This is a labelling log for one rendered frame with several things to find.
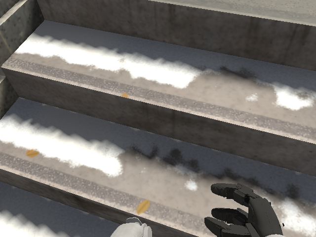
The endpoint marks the robot right hand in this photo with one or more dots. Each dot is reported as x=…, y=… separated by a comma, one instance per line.
x=260, y=220

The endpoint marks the robot left shin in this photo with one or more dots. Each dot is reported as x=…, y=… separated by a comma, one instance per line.
x=133, y=220

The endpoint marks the robot left thigh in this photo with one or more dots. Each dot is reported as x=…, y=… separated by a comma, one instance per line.
x=133, y=229

